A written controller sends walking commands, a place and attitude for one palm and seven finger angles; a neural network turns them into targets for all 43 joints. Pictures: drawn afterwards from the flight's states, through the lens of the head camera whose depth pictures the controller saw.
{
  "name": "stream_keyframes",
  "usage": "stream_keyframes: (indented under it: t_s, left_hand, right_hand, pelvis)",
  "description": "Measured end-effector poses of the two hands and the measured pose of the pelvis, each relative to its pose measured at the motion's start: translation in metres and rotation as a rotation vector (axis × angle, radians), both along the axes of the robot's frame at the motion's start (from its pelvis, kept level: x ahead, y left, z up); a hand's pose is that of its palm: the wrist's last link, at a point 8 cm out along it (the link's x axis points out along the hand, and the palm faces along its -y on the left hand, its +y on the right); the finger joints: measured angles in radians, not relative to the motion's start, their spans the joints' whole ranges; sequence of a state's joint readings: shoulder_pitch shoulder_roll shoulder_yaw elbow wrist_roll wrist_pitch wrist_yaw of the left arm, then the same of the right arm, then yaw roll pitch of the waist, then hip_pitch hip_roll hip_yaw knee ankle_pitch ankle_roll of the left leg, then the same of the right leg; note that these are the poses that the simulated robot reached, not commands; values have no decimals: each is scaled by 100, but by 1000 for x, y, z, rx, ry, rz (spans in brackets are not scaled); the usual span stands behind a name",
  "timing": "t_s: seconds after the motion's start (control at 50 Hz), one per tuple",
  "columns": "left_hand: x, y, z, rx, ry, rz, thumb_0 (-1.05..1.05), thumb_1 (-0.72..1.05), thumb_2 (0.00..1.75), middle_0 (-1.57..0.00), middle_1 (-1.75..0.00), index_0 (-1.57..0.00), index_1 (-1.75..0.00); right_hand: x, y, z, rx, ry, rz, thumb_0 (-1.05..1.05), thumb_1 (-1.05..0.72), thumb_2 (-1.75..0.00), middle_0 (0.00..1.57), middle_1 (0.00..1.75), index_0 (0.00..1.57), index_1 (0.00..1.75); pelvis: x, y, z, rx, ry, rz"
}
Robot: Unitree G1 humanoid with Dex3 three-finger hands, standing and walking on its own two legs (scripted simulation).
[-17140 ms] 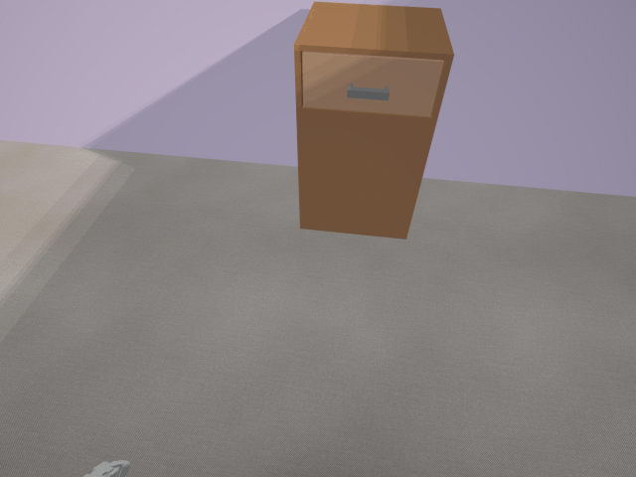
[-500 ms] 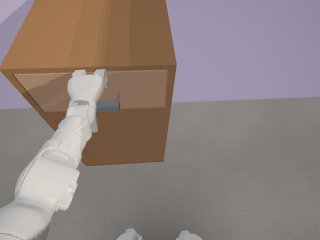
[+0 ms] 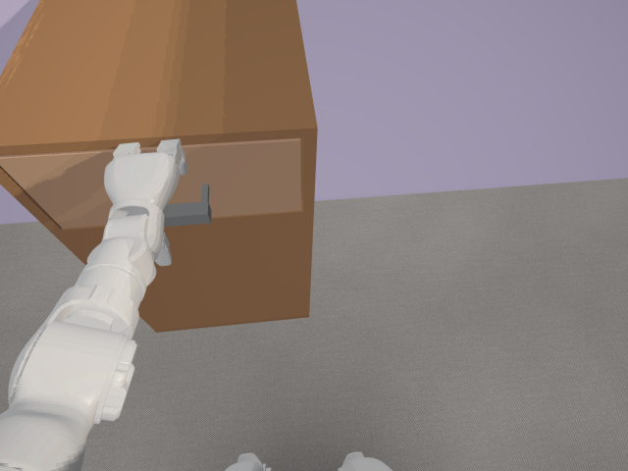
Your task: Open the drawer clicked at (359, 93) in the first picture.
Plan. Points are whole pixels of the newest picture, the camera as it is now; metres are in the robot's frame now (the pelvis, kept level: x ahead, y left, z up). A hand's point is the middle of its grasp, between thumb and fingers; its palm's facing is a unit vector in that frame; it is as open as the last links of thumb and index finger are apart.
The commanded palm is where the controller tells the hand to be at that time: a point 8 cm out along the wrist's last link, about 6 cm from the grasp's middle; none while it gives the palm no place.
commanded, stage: move the hooked fingers above the handle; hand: left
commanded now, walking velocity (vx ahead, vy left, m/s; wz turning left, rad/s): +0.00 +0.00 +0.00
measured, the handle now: (168, 204) +0.53 +0.19 -0.04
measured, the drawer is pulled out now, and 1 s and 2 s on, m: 0.00 0.00 0.00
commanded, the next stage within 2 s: lower the fingers behind the handle in 1.02 s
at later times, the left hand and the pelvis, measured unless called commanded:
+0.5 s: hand (150, 208) +0.49 +0.20 +0.01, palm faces -0.05 -0.04 -1.00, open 13.7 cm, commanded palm +0.48 +0.19 +0.08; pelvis +0.01 +0.01 +0.00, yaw +1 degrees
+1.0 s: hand (150, 208) +0.48 +0.20 +0.02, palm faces -0.07 -0.02 -1.00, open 13.8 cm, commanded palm +0.47 +0.19 +0.08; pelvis +0.01 +0.01 +0.00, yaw +0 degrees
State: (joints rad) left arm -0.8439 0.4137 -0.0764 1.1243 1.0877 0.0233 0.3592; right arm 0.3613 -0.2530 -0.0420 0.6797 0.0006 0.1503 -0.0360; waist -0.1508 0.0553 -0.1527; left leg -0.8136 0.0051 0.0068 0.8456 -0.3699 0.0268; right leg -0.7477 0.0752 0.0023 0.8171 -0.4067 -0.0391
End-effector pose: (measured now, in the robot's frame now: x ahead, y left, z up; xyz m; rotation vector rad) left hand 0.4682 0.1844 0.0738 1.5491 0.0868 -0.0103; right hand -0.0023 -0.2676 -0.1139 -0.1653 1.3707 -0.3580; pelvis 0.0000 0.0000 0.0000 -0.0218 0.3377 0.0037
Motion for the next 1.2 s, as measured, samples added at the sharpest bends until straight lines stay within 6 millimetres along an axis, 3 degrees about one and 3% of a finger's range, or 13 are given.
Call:
stream_keyframes:
  t_s: [0.26,0.62,0.84,1.2]
  left_hand:
    - [-2,22,-7,12,22,-6,0,-49,30,-32,-120,-33,-120]
    - [0,15,-9,-15,-16,-24,0,-49,30,-34,-121,-36,-122]
    - [-1,12,4,-15,-33,-30,0,-49,30,-34,-120,-34,-121]
    - [0,5,-6,-17,-35,-50,0,-49,30,-35,-122,-34,-121]
  right_hand:
    - [12,0,-2,-1,5,28,0,-91,-89,21,30,20,30]
    - [33,17,-7,31,-14,46,0,-91,-89,21,30,20,30]
    - [26,22,-4,39,-15,31,0,-91,-89,21,30,20,30]
    - [8,11,-5,3,10,27,0,-91,-89,21,30,20,30]
  pelvis:
    - [6,0,-2,-1,18,8]
    - [14,12,-3,-10,16,12]
    - [12,15,1,-8,-5,5]
    - [4,11,-5,-8,19,8]
